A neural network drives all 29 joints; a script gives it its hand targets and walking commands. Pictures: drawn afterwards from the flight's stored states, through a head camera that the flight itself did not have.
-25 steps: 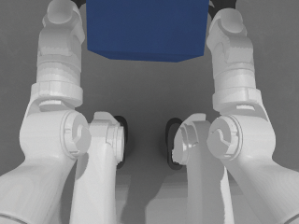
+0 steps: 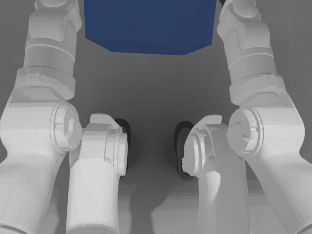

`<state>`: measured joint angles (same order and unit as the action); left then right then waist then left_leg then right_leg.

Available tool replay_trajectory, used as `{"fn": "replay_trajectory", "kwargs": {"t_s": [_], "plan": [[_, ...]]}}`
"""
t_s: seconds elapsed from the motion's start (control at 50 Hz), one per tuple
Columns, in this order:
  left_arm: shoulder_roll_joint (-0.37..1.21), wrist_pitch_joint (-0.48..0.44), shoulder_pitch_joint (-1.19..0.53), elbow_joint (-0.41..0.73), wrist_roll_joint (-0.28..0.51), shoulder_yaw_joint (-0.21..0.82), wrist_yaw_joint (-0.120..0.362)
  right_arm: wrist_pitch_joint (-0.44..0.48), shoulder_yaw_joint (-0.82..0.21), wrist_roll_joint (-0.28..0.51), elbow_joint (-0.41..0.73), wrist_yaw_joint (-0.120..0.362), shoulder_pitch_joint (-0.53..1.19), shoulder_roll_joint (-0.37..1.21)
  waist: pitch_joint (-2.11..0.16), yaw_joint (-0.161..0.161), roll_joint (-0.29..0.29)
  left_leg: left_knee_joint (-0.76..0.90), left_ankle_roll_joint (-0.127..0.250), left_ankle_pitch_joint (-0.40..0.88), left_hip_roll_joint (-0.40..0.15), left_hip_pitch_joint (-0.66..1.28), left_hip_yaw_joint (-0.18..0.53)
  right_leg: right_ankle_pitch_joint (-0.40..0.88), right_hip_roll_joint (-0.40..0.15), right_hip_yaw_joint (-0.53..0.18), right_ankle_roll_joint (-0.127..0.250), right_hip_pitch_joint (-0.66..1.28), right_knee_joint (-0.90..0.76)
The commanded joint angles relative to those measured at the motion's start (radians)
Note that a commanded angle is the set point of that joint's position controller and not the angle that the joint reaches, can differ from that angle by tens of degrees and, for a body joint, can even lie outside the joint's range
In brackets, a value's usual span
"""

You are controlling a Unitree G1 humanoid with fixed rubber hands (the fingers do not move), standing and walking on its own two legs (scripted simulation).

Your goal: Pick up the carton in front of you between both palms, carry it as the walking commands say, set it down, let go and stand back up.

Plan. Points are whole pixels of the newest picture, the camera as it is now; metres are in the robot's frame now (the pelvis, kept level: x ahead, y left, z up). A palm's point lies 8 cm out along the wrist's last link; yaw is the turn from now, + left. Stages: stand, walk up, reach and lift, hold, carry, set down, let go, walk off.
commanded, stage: set down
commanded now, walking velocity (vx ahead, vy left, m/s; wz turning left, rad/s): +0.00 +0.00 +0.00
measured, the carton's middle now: (150, 0) +0.55 +0.03 -0.24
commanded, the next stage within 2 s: none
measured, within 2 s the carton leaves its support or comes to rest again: rests again in 0.06 s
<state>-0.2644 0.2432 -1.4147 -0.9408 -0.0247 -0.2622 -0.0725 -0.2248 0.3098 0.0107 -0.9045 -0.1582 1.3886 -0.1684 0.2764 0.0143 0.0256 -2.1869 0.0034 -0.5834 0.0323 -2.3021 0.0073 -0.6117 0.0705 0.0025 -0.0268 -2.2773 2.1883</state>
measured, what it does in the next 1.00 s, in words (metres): stands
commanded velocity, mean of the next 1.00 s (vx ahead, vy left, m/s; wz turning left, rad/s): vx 0.00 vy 0.00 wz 0.00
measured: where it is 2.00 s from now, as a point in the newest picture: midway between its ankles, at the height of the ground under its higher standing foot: (152, 159)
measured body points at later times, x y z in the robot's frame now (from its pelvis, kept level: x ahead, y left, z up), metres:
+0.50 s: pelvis -0.01 +0.00 -0.01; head +0.36 +0.02 +0.23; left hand +0.55 +0.18 -0.18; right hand +0.56 -0.13 -0.18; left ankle +0.10 +0.11 -0.34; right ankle +0.10 -0.12 -0.34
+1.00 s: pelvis -0.01 +0.00 -0.01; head +0.37 +0.02 +0.22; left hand +0.55 +0.22 -0.20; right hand +0.55 -0.16 -0.20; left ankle +0.10 +0.11 -0.34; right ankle +0.10 -0.12 -0.34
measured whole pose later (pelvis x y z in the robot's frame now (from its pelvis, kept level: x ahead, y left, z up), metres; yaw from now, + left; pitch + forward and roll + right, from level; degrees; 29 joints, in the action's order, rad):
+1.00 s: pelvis -0.01 +0.00 -0.01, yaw +0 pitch +31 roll -1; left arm -0.44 0.08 -1.53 -1.18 0.12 -0.16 -0.05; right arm -0.09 0.18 0.15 -1.12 -0.11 1.51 -0.34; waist 0.52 0.01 0.02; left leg -2.26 0.01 -0.60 0.03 -2.21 0.01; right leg -0.62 0.08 0.00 -0.04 -2.18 2.25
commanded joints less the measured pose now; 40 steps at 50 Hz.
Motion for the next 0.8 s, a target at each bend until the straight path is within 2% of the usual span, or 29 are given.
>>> {"fn": "replay_trajectory", "kwargs": {"t_s": [0.0, 0.1, 0.3, 0.46, 0.68, 0.72, 0.74, 0.78], "plan": [[0.902, -0.044, -0.578, 0.110, 0.106, 0.345, 0.284, 0.033, -0.378, 0.097, 0.112, 0.282, 0.625, 0.905, -1.159, 0.023, -0.027, 0.139, 0.001, 0.366, 0.073, 0.618, -0.047, 0.358, 0.073, 0.049, 0.012, 0.555, -0.136], [0.855, -0.055, -0.608, 0.100, 0.110, 0.335, 0.287, 0.036, -0.361, 0.101, 0.077, 0.286, 0.635, 0.892, -1.098, 0.028, -0.008, 0.129, 0.009, 0.335, 0.065, 0.603, -0.041, 0.330, 0.072, 0.049, 0.016, 0.541, -0.123], [0.806, -0.038, -0.501, -0.031, 0.039, 0.250, 0.313, 0.029, -0.289, 0.062, -0.030, 0.311, 0.567, 0.819, -0.807, 0.034, -0.007, 0.118, 0.022, 0.234, 0.062, 0.515, -0.024, 0.209, 0.071, 0.043, 0.025, 0.416, -0.115], [0.742, -0.017, -0.431, -0.085, -0.022, 0.176, 0.330, 0.013, -0.222, 0.014, -0.095, 0.326, 0.501, 0.751, -0.650, 0.035, -0.008, 0.124, 0.027, 0.168, 0.059, 0.472, -0.016, 0.139, 0.067, 0.035, 0.032, 0.365, -0.123], [0.625, -0.021, -0.386, -0.138, -0.072, 0.105, 0.321, 0.014, -0.144, -0.039, -0.133, 0.310, 0.431, 0.631, -0.557, 0.031, -0.010, 0.122, 0.027, 0.132, 0.049, 0.461, -0.010, 0.114, 0.058, 0.027, 0.022, 0.386, -0.119], [0.559, -0.035, -0.381, -0.140, -0.072, 0.092, 0.306, 0.024, -0.126, -0.044, -0.130, 0.293, 0.416, 0.568, -0.574, 0.029, -0.013, 0.117, 0.023, 0.141, 0.042, 0.484, -0.013, 0.121, 0.052, 0.029, 0.015, 0.411, -0.116], [0.479, -0.046, -0.365, -0.137, -0.074, 0.072, 0.286, 0.033, -0.105, -0.050, -0.132, 0.275, 0.397, 0.487, -0.587, 0.029, -0.016, 0.116, 0.019, 0.146, 0.037, 0.501, -0.016, 0.127, 0.046, 0.031, 0.010, 0.427, -0.115], [0.187, -0.079, -0.315, -0.123, -0.081, 0.005, 0.209, 0.067, -0.041, -0.059, -0.149, 0.208, 0.329, 0.205, -0.628, 0.029, -0.023, 0.123, 0.003, 0.163, 0.023, 0.558, -0.025, 0.147, 0.030, 0.034, -0.006, 0.473, -0.118]]}}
